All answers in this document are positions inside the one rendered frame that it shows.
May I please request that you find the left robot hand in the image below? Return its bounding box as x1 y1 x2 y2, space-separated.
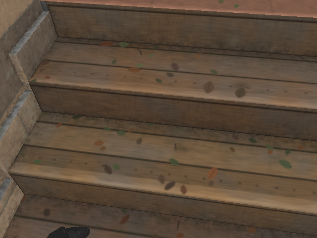
47 226 90 238

